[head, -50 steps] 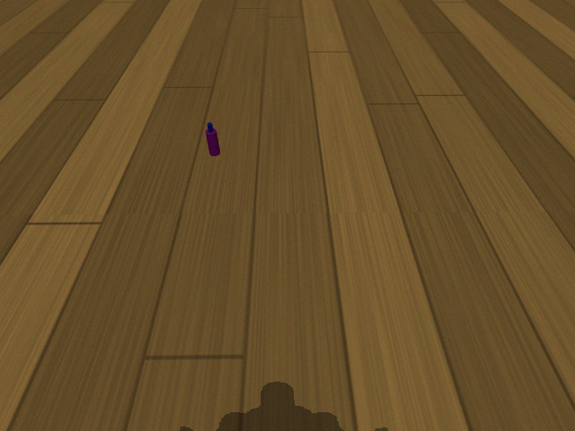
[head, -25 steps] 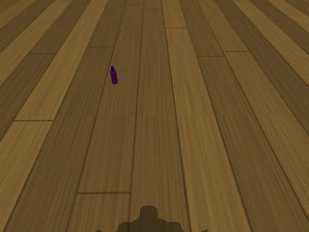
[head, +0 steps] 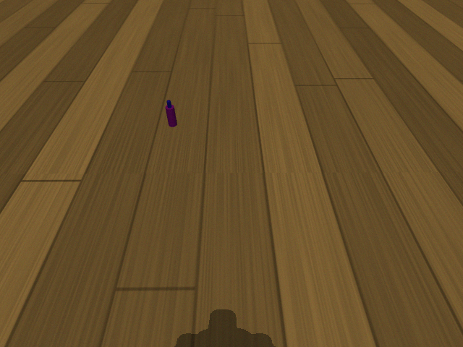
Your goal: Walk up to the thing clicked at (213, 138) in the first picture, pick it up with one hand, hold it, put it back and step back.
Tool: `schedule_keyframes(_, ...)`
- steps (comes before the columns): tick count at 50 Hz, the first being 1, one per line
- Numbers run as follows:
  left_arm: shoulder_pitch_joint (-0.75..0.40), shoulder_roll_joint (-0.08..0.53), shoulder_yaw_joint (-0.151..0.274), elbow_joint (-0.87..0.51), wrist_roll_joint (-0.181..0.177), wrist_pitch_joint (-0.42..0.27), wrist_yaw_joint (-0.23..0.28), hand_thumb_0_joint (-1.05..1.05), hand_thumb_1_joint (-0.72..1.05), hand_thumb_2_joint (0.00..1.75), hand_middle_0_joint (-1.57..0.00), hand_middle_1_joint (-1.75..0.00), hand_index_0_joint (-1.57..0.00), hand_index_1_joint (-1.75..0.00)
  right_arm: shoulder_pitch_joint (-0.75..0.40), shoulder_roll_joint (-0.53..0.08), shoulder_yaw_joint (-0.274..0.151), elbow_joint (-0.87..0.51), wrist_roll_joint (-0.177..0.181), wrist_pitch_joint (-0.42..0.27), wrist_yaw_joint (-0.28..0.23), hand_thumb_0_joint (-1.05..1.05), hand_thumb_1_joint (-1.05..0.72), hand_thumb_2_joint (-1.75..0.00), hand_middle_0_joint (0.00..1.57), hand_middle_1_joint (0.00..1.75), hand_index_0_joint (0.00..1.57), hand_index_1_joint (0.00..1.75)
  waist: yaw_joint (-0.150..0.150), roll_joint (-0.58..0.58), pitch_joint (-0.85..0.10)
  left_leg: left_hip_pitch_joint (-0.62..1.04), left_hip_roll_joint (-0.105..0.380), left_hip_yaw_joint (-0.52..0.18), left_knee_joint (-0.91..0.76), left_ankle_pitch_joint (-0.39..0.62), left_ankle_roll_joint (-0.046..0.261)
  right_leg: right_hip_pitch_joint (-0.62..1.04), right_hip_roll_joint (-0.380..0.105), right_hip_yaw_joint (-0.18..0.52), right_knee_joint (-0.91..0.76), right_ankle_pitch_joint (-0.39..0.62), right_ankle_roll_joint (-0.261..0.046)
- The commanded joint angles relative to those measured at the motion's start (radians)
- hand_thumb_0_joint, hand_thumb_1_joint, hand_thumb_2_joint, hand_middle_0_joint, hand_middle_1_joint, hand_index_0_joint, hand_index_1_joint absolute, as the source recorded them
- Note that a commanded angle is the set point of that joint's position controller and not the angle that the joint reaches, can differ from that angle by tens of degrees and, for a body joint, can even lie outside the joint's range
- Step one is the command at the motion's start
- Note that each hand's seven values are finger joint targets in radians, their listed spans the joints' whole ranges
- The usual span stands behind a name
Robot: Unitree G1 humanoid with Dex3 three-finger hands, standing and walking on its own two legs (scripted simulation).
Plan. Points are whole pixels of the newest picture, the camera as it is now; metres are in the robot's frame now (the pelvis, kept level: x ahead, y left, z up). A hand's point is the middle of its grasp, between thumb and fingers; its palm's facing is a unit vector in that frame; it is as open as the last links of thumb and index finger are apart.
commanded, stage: stand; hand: left
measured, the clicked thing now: (170, 112) +1.68 +0.41 -0.68
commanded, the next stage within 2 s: walk up in 0.12 s
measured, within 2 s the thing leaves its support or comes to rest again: neither
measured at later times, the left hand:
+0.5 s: hand out of the picture +0.07 +0.29 -0.14, palm faces +0.09 -0.90 -0.42, open 7.4 cm
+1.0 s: hand (100, 238) +0.41 +0.33 -0.14, palm faces +0.04 -0.94 -0.34, open 7.4 cm
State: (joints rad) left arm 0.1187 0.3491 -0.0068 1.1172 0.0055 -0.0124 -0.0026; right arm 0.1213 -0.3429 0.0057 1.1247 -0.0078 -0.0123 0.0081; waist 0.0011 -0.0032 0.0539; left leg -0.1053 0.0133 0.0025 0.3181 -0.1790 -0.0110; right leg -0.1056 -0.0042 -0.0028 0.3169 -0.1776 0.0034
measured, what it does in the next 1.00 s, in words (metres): walks ahead: left foot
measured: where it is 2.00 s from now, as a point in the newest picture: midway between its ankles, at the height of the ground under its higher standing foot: (220, 221)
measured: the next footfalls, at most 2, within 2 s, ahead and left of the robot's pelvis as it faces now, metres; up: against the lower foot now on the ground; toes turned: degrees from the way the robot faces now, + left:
left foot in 0.64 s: +0.35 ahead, +0.16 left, +0.00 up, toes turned +10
right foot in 1.16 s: +0.62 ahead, -0.10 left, +0.00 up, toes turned +1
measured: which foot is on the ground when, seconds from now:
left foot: down 0.00-0.30, up 0.32-0.62, down 0.64-1.00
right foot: down 0.00-0.70, up 0.72-1.00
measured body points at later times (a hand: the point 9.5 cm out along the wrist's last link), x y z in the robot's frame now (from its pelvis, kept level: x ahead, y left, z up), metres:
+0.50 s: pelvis +0.09 -0.01 -0.01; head +0.10 -0.02 +0.44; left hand +0.07 +0.33 -0.11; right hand +0.21 -0.33 -0.13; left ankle +0.15 +0.14 -0.70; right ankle +0.00 -0.12 -0.75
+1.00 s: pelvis +0.35 +0.05 -0.01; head +0.34 +0.06 +0.44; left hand +0.41 +0.38 -0.12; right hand +0.43 -0.26 -0.11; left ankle +0.31 +0.15 -0.75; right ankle +0.49 -0.11 -0.70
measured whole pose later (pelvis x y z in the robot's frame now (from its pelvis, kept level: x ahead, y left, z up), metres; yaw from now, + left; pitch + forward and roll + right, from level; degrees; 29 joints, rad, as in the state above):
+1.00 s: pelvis +0.35 +0.05 -0.01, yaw +6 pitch -4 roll +2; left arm 0.25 0.44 0.05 0.89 0.01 -0.06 -0.09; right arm 0.32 -0.39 -0.06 0.89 0.00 -0.09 0.07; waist -0.02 -0.05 0.05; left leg -0.07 -0.03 0.08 0.40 -0.27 0.05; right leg -0.54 -0.13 0.02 0.82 -0.20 0.01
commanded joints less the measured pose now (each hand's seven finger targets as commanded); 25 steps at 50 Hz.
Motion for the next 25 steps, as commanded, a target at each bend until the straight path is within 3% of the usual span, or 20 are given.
schedule_keyframes(1,-0.037,0.209,0.042,-0.058,0.004,-0.021,0.010,0.00,0.90,0.90,-0.20,-0.30,-0.20,-0.30,-0.037,-0.210,-0.044,-0.059,-0.002,-0.021,-0.017,0.00,-0.90,-0.90,0.20,0.30,0.20,0.30,-0.001,0.016,-0.080,0.005,0.118,-0.086,-0.049,0.110,0.032,0.010,-0.129,0.096,-0.041,0.124,-0.030)
schedule_keyframes(5,-0.040,0.213,0.043,-0.057,0.002,-0.018,0.010,0.00,0.90,0.90,-0.20,-0.30,-0.20,-0.30,-0.032,-0.209,-0.042,-0.057,-0.003,-0.023,-0.017,0.00,-0.90,-0.90,0.20,0.30,0.20,0.30,-0.002,0.015,-0.076,0.005,0.120,-0.090,-0.058,0.100,0.031,0.003,-0.126,0.092,-0.037,0.104,-0.031)
schedule_keyframes(6,0.009,0.334,0.118,-0.111,0.017,-0.040,-0.025,0.00,0.90,0.90,-0.20,-0.30,-0.20,-0.30,0.037,-0.316,-0.116,-0.110,-0.014,-0.041,0.015,0.00,-0.90,-0.90,0.20,0.30,0.20,0.30,-0.001,0.021,-0.186,0.009,0.091,-0.144,0.015,-0.432,0.115,0.008,-0.064,0.044,0.098,-0.382,-0.060)
schedule_keyframes(7,-0.021,0.304,0.116,-0.120,0.027,-0.042,-0.037,0.00,0.90,0.90,-0.20,-0.30,-0.20,-0.30,0.033,-0.327,-0.126,-0.108,-0.023,-0.040,0.028,0.00,-0.90,-0.90,0.20,0.30,0.20,0.30,-0.003,0.081,-0.085,-0.094,0.122,-0.203,-0.008,-0.579,0.139,-0.100,-0.065,0.042,0.176,-0.469,-0.065)
schedule_keyframes(9,-0.033,0.267,0.118,-0.149,0.029,-0.044,-0.049,0.00,0.90,0.90,-0.20,-0.30,-0.20,-0.30,-0.006,-0.322,-0.132,-0.143,-0.023,-0.040,0.039,0.00,-0.90,-0.90,0.20,0.30,0.20,0.30,0.007,0.119,0.024,-0.129,0.186,-0.271,-0.067,-0.623,0.175,-0.260,-0.042,-0.003,0.262,-0.425,-0.052)
schedule_keyframes(10,-0.024,0.251,0.121,-0.157,0.028,-0.048,-0.053,0.00,0.90,0.90,-0.20,-0.30,-0.20,-0.30,-0.010,-0.323,-0.141,-0.158,-0.024,-0.043,0.042,0.00,-0.90,-0.90,0.20,0.30,0.20,0.30,0.011,0.122,0.042,-0.124,0.240,-0.329,-0.080,-0.571,0.198,-0.275,-0.033,-0.022,0.311,-0.319,-0.049)
schedule_keyframes(11,-0.023,0.241,0.121,-0.164,0.025,-0.048,-0.058,0.00,0.90,0.90,-0.20,-0.30,-0.20,-0.30,-0.028,-0.320,-0.147,-0.170,-0.028,-0.047,0.042,0.00,-0.90,-0.90,0.20,0.30,0.20,0.30,0.025,0.132,0.056,-0.127,0.256,-0.336,-0.086,-0.474,0.209,-0.259,-0.040,-0.029,0.310,-0.238,-0.045)
schedule_keyframes(12,0.024,0.243,0.124,-0.163,0.019,-0.052,-0.059,0.00,0.90,0.90,-0.20,-0.30,-0.20,-0.30,-0.050,-0.319,-0.151,-0.186,-0.028,-0.050,0.044,0.00,-0.90,-0.90,0.20,0.30,0.20,0.30,0.048,0.131,0.019,-0.097,0.242,-0.309,-0.058,-0.428,0.208,-0.211,-0.051,-0.028,0.225,-0.206,-0.051)
schedule_keyframes(13,0.084,0.253,0.130,-0.144,0.022,-0.060,-0.057,0.00,0.90,0.90,-0.20,-0.30,-0.20,-0.30,-0.056,-0.306,-0.148,-0.200,-0.024,-0.046,0.049,0.00,-0.90,-0.90,0.20,0.30,0.20,0.30,0.073,0.114,-0.016,-0.164,0.201,-0.262,0.018,-0.450,0.190,-0.079,-0.040,-0.038,0.153,-0.195,-0.053)
schedule_keyframes(14,0.192,0.281,0.147,-0.113,0.028,-0.066,-0.050,0.00,0.90,0.90,-0.20,-0.30,-0.20,-0.30,-0.085,-0.276,-0.141,-0.220,-0.023,-0.042,0.054,0.00,-0.90,-0.90,0.20,0.30,0.20,0.30,0.123,0.047,-0.064,-0.314,0.117,-0.161,0.140,-0.467,0.136,0.130,-0.045,0.007,0.046,-0.277,-0.073)
schedule_keyframes(15,0.310,0.351,0.172,-0.087,0.043,-0.071,-0.044,0.00,0.90,0.90,-0.20,-0.30,-0.20,-0.30,-0.159,-0.216,-0.122,-0.267,-0.021,-0.039,0.055,0.00,-0.90,-0.90,0.20,0.30,0.20,0.30,0.188,-0.146,-0.056,-0.643,-0.034,-0.005,0.421,-0.430,0.054,0.366,-0.179,0.270,-0.106,-0.527,-0.128)
schedule_keyframes(16,0.269,0.418,0.182,-0.125,0.046,-0.079,-0.038,0.00,0.90,0.90,-0.20,-0.30,-0.20,-0.30,-0.184,-0.196,-0.109,-0.290,-0.026,-0.036,0.047,0.00,-0.90,-0.90,0.20,0.30,0.20,0.30,0.176,-0.192,0.023,-0.771,-0.056,-0.043,0.645,-0.345,0.039,0.275,-0.410,0.581,-0.265,-0.710,-0.184)
schedule_keyframes(17,0.160,0.422,0.176,-0.173,0.041,-0.082,-0.035,0.00,0.90,0.90,-0.20,-0.30,-0.20,-0.30,-0.162,-0.255,-0.120,-0.279,-0.028,-0.037,0.044,0.00,-0.90,-0.90,0.20,0.30,0.20,0.30,0.128,-0.071,0.093,-0.727,0.020,-0.127,0.683,-0.279,0.031,0.153,-0.469,0.615,-0.283,-0.700,-0.239)
schedule_keyframes(18,0.128,0.397,0.165,-0.194,0.035,-0.087,-0.037,0.00,0.90,0.90,-0.20,-0.30,-0.20,-0.30,-0.118,-0.281,-0.127,-0.262,-0.022,-0.045,0.049,0.00,-0.90,-0.90,0.20,0.30,0.20,0.30,0.098,-0.025,0.113,-0.697,0.053,-0.127,0.672,-0.240,0.030,0.152,-0.449,0.566,-0.264,-0.602,-0.254)
schedule_keyframes(19,0.114,0.351,0.152,-0.200,0.027,-0.097,-0.034,0.00,0.90,0.90,-0.20,-0.30,-0.20,-0.30,-0.085,-0.283,-0.127,-0.242,-0.019,-0.050,0.056,0.00,-0.90,-0.90,0.20,0.30,0.20,0.30,0.070,0.003,0.122,-0.694,0.066,-0.140,0.680,-0.194,0.031,0.181,-0.382,0.443,-0.243,-0.453,-0.233)
schedule_keyframes(21,0.098,0.306,0.140,-0.206,0.014,-0.108,-0.029,0.00,0.90,0.90,-0.20,-0.30,-0.20,-0.30,-0.018,-0.263,-0.124,-0.224,-0.018,-0.052,0.067,0.00,-0.90,-0.90,0.20,0.30,0.20,0.30,0.033,-0.031,0.085,-0.646,0.061,-0.123,0.632,-0.116,0.030,0.236,-0.259,0.183,-0.168,-0.101,-0.156)
schedule_keyframes(23,0.136,0.307,0.136,-0.205,0.008,-0.108,-0.028,0.00,0.90,0.90,-0.20,-0.30,-0.20,-0.30,-0.026,-0.242,-0.118,-0.242,-0.014,-0.045,0.080,0.00,-0.90,-0.90,0.20,0.30,0.20,0.30,0.042,-0.088,0.082,-0.576,0.046,-0.081,0.560,-0.058,0.016,0.186,-0.213,0.057,-0.135,0.118,-0.145)
schedule_keyframes(25,0.137,0.329,0.142,-0.223,0.009,-0.104,-0.031,0.00,0.90,0.90,-0.20,-0.30,-0.20,-0.30,-0.072,-0.229,-0.114,-0.285,-0.012,-0.037,0.091,0.00,-0.90,-0.90,0.20,0.30,0.20,0.30,0.046,-0.144,0.088,-0.507,0.059,-0.039,0.443,-0.023,0.012,0.127,-0.191,-0.015,-0.134,0.170,-0.146)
